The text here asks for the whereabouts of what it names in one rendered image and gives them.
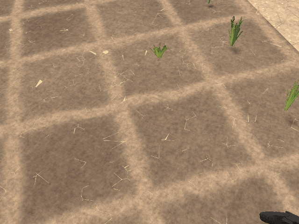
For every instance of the robot right hand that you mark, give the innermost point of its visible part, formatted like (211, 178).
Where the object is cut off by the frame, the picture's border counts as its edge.
(271, 217)

